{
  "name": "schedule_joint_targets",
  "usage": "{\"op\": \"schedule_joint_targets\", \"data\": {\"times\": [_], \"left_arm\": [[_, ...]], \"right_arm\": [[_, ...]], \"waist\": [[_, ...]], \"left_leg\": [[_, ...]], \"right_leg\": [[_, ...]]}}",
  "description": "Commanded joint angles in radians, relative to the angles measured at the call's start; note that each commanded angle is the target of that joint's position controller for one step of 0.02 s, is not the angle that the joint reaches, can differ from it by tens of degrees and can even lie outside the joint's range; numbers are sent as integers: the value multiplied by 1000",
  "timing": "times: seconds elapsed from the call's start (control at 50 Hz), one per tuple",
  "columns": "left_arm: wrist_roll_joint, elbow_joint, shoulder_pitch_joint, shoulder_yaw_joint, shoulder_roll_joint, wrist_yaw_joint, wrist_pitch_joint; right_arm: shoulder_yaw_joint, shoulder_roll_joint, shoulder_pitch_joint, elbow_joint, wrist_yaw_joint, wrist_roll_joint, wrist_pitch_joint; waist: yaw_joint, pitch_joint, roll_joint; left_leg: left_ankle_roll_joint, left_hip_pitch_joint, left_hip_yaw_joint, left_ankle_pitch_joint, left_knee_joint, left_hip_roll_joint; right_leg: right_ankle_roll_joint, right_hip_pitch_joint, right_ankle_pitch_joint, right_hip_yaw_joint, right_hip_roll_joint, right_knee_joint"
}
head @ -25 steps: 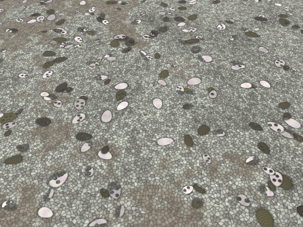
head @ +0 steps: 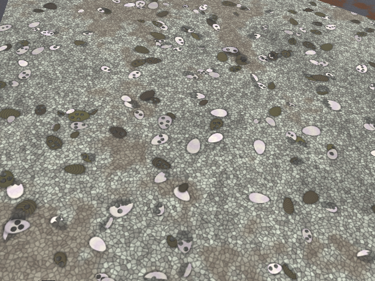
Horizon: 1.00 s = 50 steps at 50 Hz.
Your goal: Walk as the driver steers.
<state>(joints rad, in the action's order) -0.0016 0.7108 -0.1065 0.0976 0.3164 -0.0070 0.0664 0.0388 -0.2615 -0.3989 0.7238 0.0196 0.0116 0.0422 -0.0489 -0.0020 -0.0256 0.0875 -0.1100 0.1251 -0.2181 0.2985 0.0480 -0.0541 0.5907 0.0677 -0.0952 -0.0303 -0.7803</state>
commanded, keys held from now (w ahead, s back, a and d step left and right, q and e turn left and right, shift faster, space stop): w+q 0.12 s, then w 0.36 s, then w+e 0.52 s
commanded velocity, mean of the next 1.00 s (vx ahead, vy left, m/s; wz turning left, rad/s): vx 0.47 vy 0.00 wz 0.01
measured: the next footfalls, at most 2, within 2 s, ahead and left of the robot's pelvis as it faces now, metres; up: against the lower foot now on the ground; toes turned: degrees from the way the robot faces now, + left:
right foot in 0.24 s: +0.28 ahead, -0.14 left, +0.00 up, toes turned +11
left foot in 0.70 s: +0.54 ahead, +0.15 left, +0.00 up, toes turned +6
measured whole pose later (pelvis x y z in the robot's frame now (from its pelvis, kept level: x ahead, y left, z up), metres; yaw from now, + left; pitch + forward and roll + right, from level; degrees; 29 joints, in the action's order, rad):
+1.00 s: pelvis +0.53 +0.05 -0.01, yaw -3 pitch +0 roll +2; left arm -0.02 0.74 -0.18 0.07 0.32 0.01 0.02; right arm 0.07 -0.28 -0.32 0.78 -0.01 -0.01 0.10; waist -0.05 0.04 -0.05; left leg 0.03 -0.07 -0.16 -0.20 0.27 0.02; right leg -0.01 0.67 0.14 -0.06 -0.10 -0.97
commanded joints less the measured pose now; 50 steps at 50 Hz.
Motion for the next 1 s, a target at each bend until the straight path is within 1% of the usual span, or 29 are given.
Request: {"op": "schedule_joint_targets", "data": {"times": [0.02, 0.1, 0.16, 0.2, 0.22, 0.24, 0.26, 0.28, 0.3, 0.32, 0.34, 0.36, 0.38, 0.44, 0.52, 0.58, 0.62, 0.66, 0.68, 0.7, 0.72, 0.74, 0.76, 0.78, 0.8, 0.82, 0.84, 0.9, 1.0], "left_arm": [[-6, -93, 155, 2, 46, 8, 31], [-14, -118, 245, -9, 43, 28, 55], [-16, -111, 222, -7, 61, 42, 72], [-15, -94, 152, 2, 83, 44, 80], [-10, -69, 66, 15, 105, 38, 82], [-2, -46, -61, 29, 140, 30, 83], [11, -29, -242, 40, 205, 23, 78], [9, 28, -308, 50, 241, 38, 66], [-18, 19, -267, 25, 136, 41, 66], [-18, 15, -211, 11, 90, 35, 59], [-7, 10, -171, 1, 76, 33, 53], [1, 14, -148, -6, 59, 31, 48], [11, 17, -140, -13, 50, 28, 49], [-8, 41, -154, -13, 65, 24, 55], [-23, 65, -186, -8, 107, 17, 43], [-33, 90, -258, -5, 135, 13, 29], [-38, 100, -277, -3, 143, 8, 18], [-35, 104, -278, 1, 156, 4, 7], [-30, 102, -270, -2, 154, 3, 3], [-17, 94, -270, -13, 128, 4, 3], [17, 57, -278, -43, 46, 3, 4], [-23, 48, -435, -64, -34, 6, 17], [-48, 69, -375, -36, 84, 4, 15], [-54, 46, -279, -23, 119, 4, 13], [-43, 41, -238, -24, 104, 1, 9], [-30, 36, -220, -20, 92, 2, 2], [-32, 37, -234, -20, 72, 5, -9], [-30, 17, -208, -25, 29, 8, -39], [-21, -32, -84, -35, 10, 31, -35]], "right_arm": [[60, -196, -22, -44, 10, 7, 8], [66, -202, -60, -26, 12, 16, -2], [65, -198, -49, -23, 14, 15, -9], [64, -191, -40, -21, 13, 13, -13], [59, -176, -26, -25, 11, 11, -13], [47, -144, -11, -36, 7, 1, -11], [25, -88, -37, -55, 8, -23, -6], [12, -39, -164, -64, 9, 19, 6], [32, -151, -101, -42, 9, 36, 14], [42, -186, 16, -57, 5, 31, 18], [38, -169, 75, -65, 3, 17, 21], [39, -157, 110, -77, -4, 2, 27], [37, -139, 105, -80, -11, 2, 30], [19, -84, 127, -92, -22, -2, 27], [-4, -48, 284, -147, -32, -14, 45], [-1, -59, 374, -172, -47, -2, 59], [10, -89, 391, -184, -53, 2, 64], [26, -121, 354, -179, -52, 3, 68], [43, -147, 268, -157, -46, 1, 68], [65, -190, 133, -128, -36, -5, 66], [84, -272, -43, -113, -22, -24, 58], [85, -303, -51, -95, -34, -33, 49], [61, -191, -13, -105, -36, -24, 47], [48, -149, 44, -102, -33, -14, 48], [40, -130, 102, -99, -35, -18, 50], [36, -107, 142, -92, -38, -22, 53], [36, -101, 165, -85, -37, -29, 60], [47, -106, 191, -57, -34, -22, 82], [65, -154, 176, -18, -19, -21, 76]], "waist": [[-25, 51, 161], [-58, 74, 155], [-41, 57, 179], [-2, 36, 208], [46, -10, 202], [110, -116, 175], [157, -292, 12], [89, -340, -336], [116, -195, -182], [126, -66, -101], [109, -9, -28], [91, 22, -19], [66, 17, -48], [52, 32, -71], [91, 62, -42], [118, 61, -41], [103, 56, -47], [64, 31, -57], [10, -19, -54], [-59, -115, -44], [-114, -295, 102], [-28, -432, 405], [-54, -308, 259], [-52, -167, 188], [-22, -102, 117], [4, -52, 117], [31, -35, 140], [57, 13, 113], [34, 56, 75]], "left_leg": [[118, 47, 231, -31, -116, -203], [126, 48, 271, -4, -67, -209], [111, 41, 289, 99, -25, -221], [94, 47, 293, 240, 23, -233], [71, 43, 264, 389, 109, -196], [38, -21, 215, 447, 290, -143], [-4, -204, 142, 184, 595, -61], [-62, -536, 79, -362, 878, 67], [-62, -647, 108, -318, 975, -6], [-56, -670, 74, -224, 971, -46], [-57, -641, 41, -158, 942, -82], [-60, -621, 24, -115, 892, -109], [-61, -578, 10, -89, 859, -134], [-83, -573, -43, -69, 748, -155], [-101, -520, -98, 131, 456, -141], [-108, -415, -108, 255, 306, -91], [-93, -385, -84, 246, 247, -82], [-69, -296, -87, 191, 209, -68], [-45, -160, -106, 174, 181, -51], [-13, 56, -88, 178, 194, -89], [46, 342, 132, 161, 228, -310], [177, 527, 575, -91, 74, -493], [145, 433, 556, -207, 16, -450], [113, 310, 383, -161, 8, -419], [101, 189, 277, -36, -14, -377], [98, 101, 188, 50, -45, -341], [94, 38, 122, 93, -79, -323], [113, -29, 1, 201, -148, -323], [97, 2, -177, 275, -177, -299]], "right_leg": [[-26, 102, -57, 7, 20, 131], [-16, 65, -41, 12, 38, 238], [10, -57, -33, 33, 49, 294], [47, -169, -1, 61, 56, 318], [80, -294, -8, 84, 72, 364], [133, -509, -7, 29, 5, 349], [219, -816, 62, -209, -187, 308], [353, -1004, 317, -675, -363, 460], [323, -907, 468, -664, -344, 518], [289, -780, 397, -491, -302, 520], [276, -668, 262, -380, -258, 538], [276, -595, 169, -313, -226, 559], [271, -551, 110, -261, -200, 579], [293, -489, -26, -166, -184, 629], [272, -432, -142, -56, -135, 647], [252, -430, -147, -61, -141, 624], [230, -484, -141, -95, -172, 585], [204, -522, -205, -112, -186, 512], [182, -506, -314, -89, -156, 407], [149, -425, -305, -57, -102, 222], [109, -240, 15, -5, -15, -111], [76, 33, 527, -12, 81, -392], [74, 125, 488, -62, 25, -495], [76, 165, 392, -35, -12, -500], [69, 129, 317, -18, -49, -474], [65, 100, 272, -17, -74, -430], [61, 47, 239, -19, -94, -411], [47, 49, 186, -11, -107, -364], [43, 74, -48, 16, -100, -91]]}}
